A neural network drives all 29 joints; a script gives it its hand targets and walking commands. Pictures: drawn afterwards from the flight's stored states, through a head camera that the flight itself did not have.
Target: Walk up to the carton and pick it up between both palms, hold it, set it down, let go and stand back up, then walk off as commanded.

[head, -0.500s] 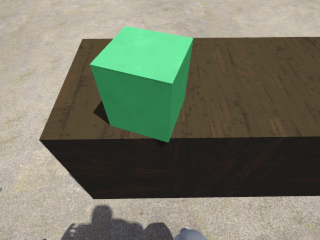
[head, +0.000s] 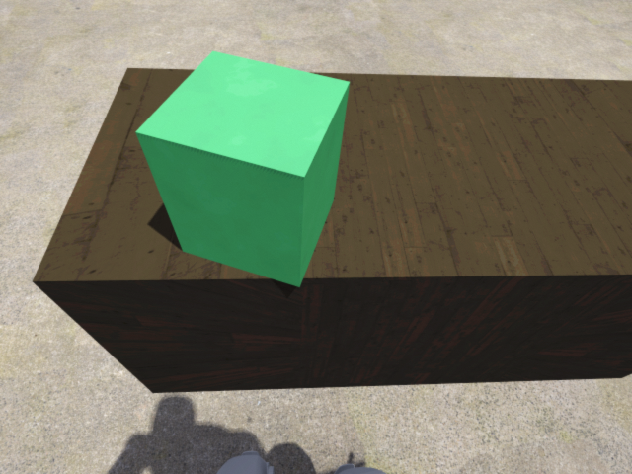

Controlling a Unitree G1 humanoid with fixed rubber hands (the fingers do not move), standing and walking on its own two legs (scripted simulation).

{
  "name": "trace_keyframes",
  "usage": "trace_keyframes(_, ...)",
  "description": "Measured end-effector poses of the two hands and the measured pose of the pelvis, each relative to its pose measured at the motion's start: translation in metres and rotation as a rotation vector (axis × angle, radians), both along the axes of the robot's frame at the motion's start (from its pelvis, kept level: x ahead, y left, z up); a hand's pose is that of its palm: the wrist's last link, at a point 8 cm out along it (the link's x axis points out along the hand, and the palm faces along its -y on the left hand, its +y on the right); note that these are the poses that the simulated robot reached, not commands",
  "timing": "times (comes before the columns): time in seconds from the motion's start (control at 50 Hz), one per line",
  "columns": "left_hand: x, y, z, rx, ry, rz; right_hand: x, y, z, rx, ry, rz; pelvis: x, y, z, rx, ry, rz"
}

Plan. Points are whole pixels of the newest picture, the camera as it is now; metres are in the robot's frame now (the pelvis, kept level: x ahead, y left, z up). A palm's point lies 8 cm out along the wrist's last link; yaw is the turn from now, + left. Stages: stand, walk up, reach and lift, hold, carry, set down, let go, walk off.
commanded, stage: walk up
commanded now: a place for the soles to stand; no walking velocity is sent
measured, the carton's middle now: (258, 174) +0.53 +0.11 +0.03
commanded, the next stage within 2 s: none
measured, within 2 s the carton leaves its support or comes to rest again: neither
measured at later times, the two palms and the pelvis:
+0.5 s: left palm out of the picture +0.05 +0.33 -0.11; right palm out of the picture +0.03 -0.30 -0.08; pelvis -0.02 +0.01 +0.00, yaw -1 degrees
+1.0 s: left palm out of the picture +0.12 +0.32 -0.09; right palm out of the picture +0.09 -0.31 -0.11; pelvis +0.04 +0.00 +0.00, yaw -1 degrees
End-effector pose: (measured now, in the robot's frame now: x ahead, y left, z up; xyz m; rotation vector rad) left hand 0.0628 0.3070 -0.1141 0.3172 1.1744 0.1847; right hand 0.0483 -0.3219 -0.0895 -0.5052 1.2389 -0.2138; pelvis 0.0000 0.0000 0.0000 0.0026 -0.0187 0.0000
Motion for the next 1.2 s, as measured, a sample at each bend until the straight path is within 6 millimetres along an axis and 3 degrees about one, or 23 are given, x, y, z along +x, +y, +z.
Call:
trace_keyframes(0.18, 0.003, 0.027, -0.004, -0.026, -0.036, -0.008, -0.004, 0.029, 0.012, -0.016, -0.066, 0.007, -0.008, 0.029, 0.001, -0.029, -0.030, 0.007)
trace_keyframes(0.36, -0.005, 0.036, -0.006, -0.027, -0.028, -0.043, -0.016, 0.030, 0.026, -0.026, -0.100, -0.010, -0.017, 0.030, 0.004, -0.060, -0.047, -0.019)
trace_keyframes(0.44, -0.010, 0.031, -0.003, -0.011, -0.016, -0.040, -0.020, 0.025, 0.018, 0.007, -0.088, -0.013, -0.018, 0.022, 0.003, -0.044, -0.049, -0.018)
trace_keyframes(0.54, -0.012, 0.020, 0.004, 0.039, -0.025, -0.042, -0.021, 0.012, -0.005, 0.067, -0.068, -0.023, -0.017, 0.005, -0.004, -0.001, -0.055, -0.021)
trace_keyframes(0.64, -0.019, 0.006, 0.015, 0.070, -0.026, -0.029, -0.011, 0.007, -0.020, 0.124, -0.072, -0.045, -0.008, -0.008, -0.004, 0.000, -0.061, -0.029)
trace_keyframes(0.74, -0.005, 0.008, 0.022, 0.091, -0.030, -0.029, 0.002, 0.008, -0.024, 0.144, -0.073, -0.030, 0.003, -0.007, -0.003, 0.003, -0.039, -0.025)
trace_keyframes(1.02, 0.065, 0.011, 0.025, 0.088, -0.104, -0.058, 0.047, 0.015, -0.020, 0.131, -0.097, -0.015, 0.037, 0.000, -0.002, 0.003, 0.006, -0.019)
trace_keyframes(1.2, 0.075, 0.006, 0.027, 0.091, -0.143, -0.065, 0.045, 0.012, -0.019, 0.127, -0.110, -0.018, 0.033, -0.004, -0.002, 0.004, -0.002, -0.022)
